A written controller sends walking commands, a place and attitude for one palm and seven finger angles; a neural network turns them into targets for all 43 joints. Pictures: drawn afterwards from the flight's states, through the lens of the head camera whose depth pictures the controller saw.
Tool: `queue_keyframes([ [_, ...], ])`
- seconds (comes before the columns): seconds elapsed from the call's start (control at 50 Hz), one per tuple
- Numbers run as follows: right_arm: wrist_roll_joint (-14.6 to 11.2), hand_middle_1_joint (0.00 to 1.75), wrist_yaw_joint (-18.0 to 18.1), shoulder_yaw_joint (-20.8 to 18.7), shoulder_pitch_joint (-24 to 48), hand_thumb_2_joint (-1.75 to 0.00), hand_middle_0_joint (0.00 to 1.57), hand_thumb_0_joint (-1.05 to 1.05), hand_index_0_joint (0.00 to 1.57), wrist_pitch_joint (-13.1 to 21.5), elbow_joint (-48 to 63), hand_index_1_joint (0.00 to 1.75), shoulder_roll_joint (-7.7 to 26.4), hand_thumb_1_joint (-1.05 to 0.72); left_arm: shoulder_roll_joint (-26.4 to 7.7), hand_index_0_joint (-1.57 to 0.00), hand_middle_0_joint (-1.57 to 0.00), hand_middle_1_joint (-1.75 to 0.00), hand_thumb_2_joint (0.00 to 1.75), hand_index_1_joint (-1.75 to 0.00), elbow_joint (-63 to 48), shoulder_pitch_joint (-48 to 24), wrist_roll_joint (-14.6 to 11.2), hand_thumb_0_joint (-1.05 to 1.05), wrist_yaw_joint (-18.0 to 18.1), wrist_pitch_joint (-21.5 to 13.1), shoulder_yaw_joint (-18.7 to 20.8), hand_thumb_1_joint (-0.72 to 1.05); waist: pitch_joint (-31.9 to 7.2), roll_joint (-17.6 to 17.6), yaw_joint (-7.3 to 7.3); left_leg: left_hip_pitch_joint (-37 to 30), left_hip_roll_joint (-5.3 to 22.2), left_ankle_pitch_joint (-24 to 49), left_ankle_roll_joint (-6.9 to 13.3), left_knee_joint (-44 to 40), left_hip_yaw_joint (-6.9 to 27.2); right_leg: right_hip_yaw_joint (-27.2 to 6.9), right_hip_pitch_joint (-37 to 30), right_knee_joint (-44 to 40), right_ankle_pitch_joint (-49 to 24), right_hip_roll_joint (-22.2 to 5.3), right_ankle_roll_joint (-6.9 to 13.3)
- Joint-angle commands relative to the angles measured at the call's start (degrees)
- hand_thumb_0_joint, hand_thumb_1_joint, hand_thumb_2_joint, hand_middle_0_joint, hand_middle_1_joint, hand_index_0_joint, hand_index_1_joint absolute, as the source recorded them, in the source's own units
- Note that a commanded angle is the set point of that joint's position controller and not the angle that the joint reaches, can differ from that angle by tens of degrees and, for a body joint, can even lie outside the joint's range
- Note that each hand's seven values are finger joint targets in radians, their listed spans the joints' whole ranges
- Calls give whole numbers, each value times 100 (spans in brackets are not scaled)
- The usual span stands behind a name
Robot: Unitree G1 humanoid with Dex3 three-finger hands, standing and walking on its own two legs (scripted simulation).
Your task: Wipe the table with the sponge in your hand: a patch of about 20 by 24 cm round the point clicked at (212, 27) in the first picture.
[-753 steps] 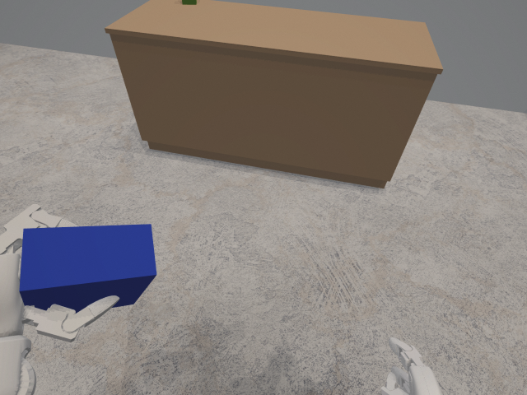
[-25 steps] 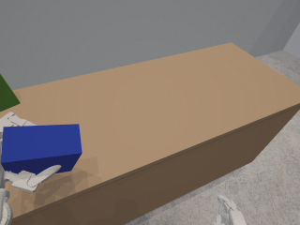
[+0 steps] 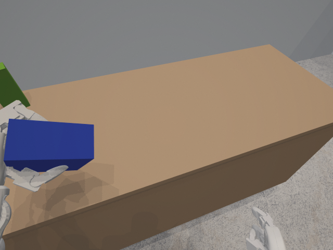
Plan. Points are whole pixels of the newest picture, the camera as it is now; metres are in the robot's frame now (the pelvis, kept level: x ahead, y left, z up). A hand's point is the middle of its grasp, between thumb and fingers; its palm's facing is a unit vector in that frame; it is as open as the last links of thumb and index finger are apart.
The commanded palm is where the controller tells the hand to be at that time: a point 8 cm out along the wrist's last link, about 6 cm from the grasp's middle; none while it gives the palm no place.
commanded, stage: come to a stop and stand still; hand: left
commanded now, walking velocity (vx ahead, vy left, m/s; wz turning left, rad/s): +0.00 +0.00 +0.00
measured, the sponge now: (62, 150) +0.25 +0.22 +0.16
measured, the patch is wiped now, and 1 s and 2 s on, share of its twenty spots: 0.00 0.00 0.00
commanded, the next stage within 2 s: look again from close up in 0.64 s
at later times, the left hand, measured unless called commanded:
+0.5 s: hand (21, 145) +0.25 +0.30 +0.16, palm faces +0.34 -0.83 -0.44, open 10.1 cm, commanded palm +0.18 +0.33 +0.18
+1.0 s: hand (21, 159) +0.22 +0.29 +0.16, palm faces +0.33 -0.87 -0.37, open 10.1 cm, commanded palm +0.17 +0.32 +0.18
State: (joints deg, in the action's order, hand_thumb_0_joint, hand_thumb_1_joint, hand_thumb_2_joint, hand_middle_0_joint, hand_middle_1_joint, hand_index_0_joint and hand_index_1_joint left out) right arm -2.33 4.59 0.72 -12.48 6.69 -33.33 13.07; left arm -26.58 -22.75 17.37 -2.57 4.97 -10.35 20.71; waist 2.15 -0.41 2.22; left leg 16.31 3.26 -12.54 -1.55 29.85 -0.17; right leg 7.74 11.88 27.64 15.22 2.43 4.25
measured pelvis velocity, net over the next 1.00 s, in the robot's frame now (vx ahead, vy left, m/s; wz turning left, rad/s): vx -0.01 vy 0.06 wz -0.06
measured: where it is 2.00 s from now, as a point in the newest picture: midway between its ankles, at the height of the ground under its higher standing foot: outside the picture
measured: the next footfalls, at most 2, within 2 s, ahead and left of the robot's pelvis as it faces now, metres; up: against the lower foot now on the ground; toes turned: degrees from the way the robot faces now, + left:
none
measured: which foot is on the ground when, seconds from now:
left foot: down 0.00-1.00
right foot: down 0.00-1.00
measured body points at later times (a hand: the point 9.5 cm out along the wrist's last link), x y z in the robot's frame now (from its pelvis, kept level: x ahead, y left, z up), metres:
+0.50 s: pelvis +0.01 +0.06 +0.00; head +0.05 +0.09 +0.45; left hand +0.23 +0.35 +0.18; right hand +0.17 -0.17 -0.07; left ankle +0.04 +0.14 -0.74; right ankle +0.00 -0.07 -0.73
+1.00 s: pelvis -0.01 +0.06 +0.01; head +0.00 +0.07 +0.45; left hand +0.20 +0.33 +0.18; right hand +0.15 -0.18 -0.06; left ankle +0.04 +0.14 -0.74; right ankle +0.00 -0.07 -0.74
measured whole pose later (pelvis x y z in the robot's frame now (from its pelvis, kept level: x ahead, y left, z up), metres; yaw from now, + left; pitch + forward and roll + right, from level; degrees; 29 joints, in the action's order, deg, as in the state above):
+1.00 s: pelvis -0.01 +0.06 +0.01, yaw -3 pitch -1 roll -1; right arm -0.7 2.7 1.9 -12.4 6.2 -32.1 12.2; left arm -20.2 -25.8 24.3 -1.8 6.4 -7.6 19.2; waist 1.5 -0.1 0.8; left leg 15.2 -0.6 -10.8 2.4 27.2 -1.4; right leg 3.2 11.3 23.6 11.0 0.4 0.1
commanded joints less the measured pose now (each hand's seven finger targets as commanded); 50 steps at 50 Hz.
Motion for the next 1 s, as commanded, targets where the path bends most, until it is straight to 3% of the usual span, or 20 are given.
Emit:
queue_keyframes([
  [0.0, 144, 30, -278, -221, 366, -90, 20, 0, 20, 494, 753, 30, 717, -90, -1146, -120, -120, -160, 130, -160, -584, -822, -94, 0, 65, -528, 992, 10, -585, 698, 32, 20, -208, -374, 330, 552, -20, -2074, 370, -1297, -3, -1298, -211],
  [0.04, 69, 30, -446, -188, 201, -90, 20, 0, 20, 491, 756, 30, 656, -90, -309, -120, -120, -160, 130, -160, -662, 253, -160, 0, 34, -464, 407, 10, -968, 464, 17, -220, -168, -74, 353, 301, 16, -1674, 41, -892, -618, -1224, -159],
  [0.06, 83, 30, -485, -172, 308, -90, 20, 0, 20, 494, 833, 30, 721, -90, -228, -120, -120, -160, 130, -160, -1150, 252, -160, 0, 34, -437, 235, 10, -889, 409, 1, -285, -152, 81, 339, 117, 87, -1484, 70, -831, -717, -1128, -216],
  [0.08, 75, 30, -472, -191, 401, -90, 20, 0, 20, 494, 844, 30, 742, -90, -240, -120, -120, -160, 130, -160, -1218, 294, -141, 0, 38, -401, 241, 10, -723, 484, -38, -415, -95, 84, 334, 25, 155, -1349, 319, -879, -439, -1048, -259],
  [0.12, 94, 30, -401, -207, 553, -90, 20, 0, 20, 417, 843, 30, 769, -90, -625, -120, -120, -160, 130, -160, -1378, 498, -93, 0, 112, -334, 576, 10, -775, -77, -87, -738, 60, 196, 366, -306, 197, -1105, 405, -692, -330, -824, -279],
  [0.14, 158, 30, -360, -194, 531, -90, 20, 0, 20, 358, 908, 30, 740, -90, -459, -120, -120, -160, 130, -160, -1397, 536, -23, 0, 122, -309, 540, 10, -705, -133, -119, -543, 118, 152, 361, -446, 272, -949, 248, -654, -386, -745, -304],
  [0.2, 229, 30, -271, -183, 611, -90, 20, 0, 20, 271, 978, 30, 762, -90, -745, -120, -120, -160, 130, -160, -1674, 224, 83, 0, 205, -322, 901, 10, -563, -192, -130, -214, 199, -135, 339, -724, 423, -860, 40, -646, -303, -643, -279],
  [0.22, 223, 30, -236, -181, 630, -90, 20, 0, 20, 226, 970, 30, 794, -90, -1168, -120, -120, -160, 130, -160, -1957, 70, 91, 0, 251, -350, 1165, 10, -717, -454, -132, -294, 241, -100, 358, -841, 486, -834, -63, -491, -406, -593, -286],
  [0.24, 240, 30, -214, -177, 599, -90, 20, 0, 20, 214, 1011, 30, 711, -90, -803, -120, -120, -160, 130, -160, -1982, 176, 97, 0, 264, -335, 980, 10, -803, -701, -121, -264, 298, 64, 369, -935, 540, -708, -232, -345, -605, -554, -280],
  [0.32, 239, 30, -230, -202, 522, -90, 20, 0, 20, 316, 1027, 30, 747, -90, -877, -120, -120, -160, 130, -160, -2348, 179, 139, 0, 318, -258, 921, 10, -1059, -1075, -58, -581, 336, 958, 311, -817, 528, -588, -301, -127, -1020, -483, -296],
  [0.46, 229, 30, -310, -255, 392, -90, 20, 0, 20, 286, 989, 30, 748, -90, -274, -120, -120, -160, 130, -160, -1882, 443, 222, 0, 261, -117, 512, 10, -952, -569, -130, -1020, 519, 2088, 245, -612, 683, -485, 194, -74, -570, -414, -368],
  [0.6, 159, 30, -273, -222, 526, -90, 20, 0, 20, 121, 1082, 30, 652, -90, -355, -120, -120, -160, 130, -160, -1753, 414, 132, 0, 233, -88, 630, 10, -910, -218, -161, -468, 380, 959, 223, -672, 521, -623, -273, -335, -1041, -553, -323],
  [0.62, 153, 30, -251, -237, 551, -90, 20, 0, 20, 123, 1040, 30, 686, -90, -572, -120, -120, -160, 130, -160, -1834, 395, 141, 0, 251, -88, 772, 10, -981, -404, -168, -553, 373, 890, 205, -732, 516, -684, -248, -252, -1053, -569, -315],
  [0.64, 178, 30, -249, -185, 569, -90, 20, 0, 20, 121, 1064, 30, 612, -90, -281, -120, -120, -160, 130, -160, -1894, 360, 107, 0, 233, -114, 555, 10, -949, -484, -155, -517, 366, 821, 185, -793, 546, -635, -231, -259, -1015, -545, -313],
  [0.66, 161, 30, -234, -189, 600, -90, 20, 0, 20, 142, 1090, 30, 623, -90, -381, -120, -120, -160, 130, -160, -2001, 222, 100, 0, 242, -105, 563, 10, -896, -645, -160, -502, 387, 781, 184, -836, 564, -671, -220, -260, -970, -574, -310],
  [0.72, 142, 30, -192, -197, 593, -90, 20, 0, 20, 172, 1037, 30, 625, -90, -599, -120, -120, -160, 130, -160, -1978, 221, 102, 0, 273, -95, 715, 10, -999, -609, -152, -552, 365, 767, 191, -838, 573, -741, -316, -307, -1079, -609, -295],
  [0.74, 173, 30, -199, -150, 581, -90, 20, 0, 20, 171, 1058, 30, 576, -90, -282, -120, -120, -160, 130, -160, -1914, 271, 63, 0, 247, -106, 478, 10, -957, -460, -149, -507, 351, 704, 194, -848, 578, -703, -301, -387, -1073, -591, -303],
  [0.82, 120, 30, -146, -182, 600, -90, 20, 0, 20, 220, 1019, 30, 616, -90, -527, -120, -120, -160, 130, -160, -1741, 200, 54, 0, 264, -78, 615, 10, -806, -496, -170, -454, 335, 153, 190, -995, 609, -866, -199, -539, -810, -667, -289],
  [0.84, 153, 30, -151, -145, 569, -90, 20, 0, 20, 208, 1022, 30, 576, -90, -205, -120, -120, -160, 130, -160, -1643, 225, 25, 0, 233, -98, 370, 10, -747, -396, -174, -327, 325, -79, 217, -1010, 593, -835, -192, -639, -716, -650, -296],
  [0.98, 112, 30, -111, -188, 538, -90, 20, 0, 20, 280, 1013, 30, 618, -90, -313, -120, -120, -160, 130, -160, -1527, 217, -11, 0, 208, -128, 404, 10, -739, -188, -207, -265, 279, -268, 279, -954, 598, -1018, -142, -876, -530, -747, -266],
])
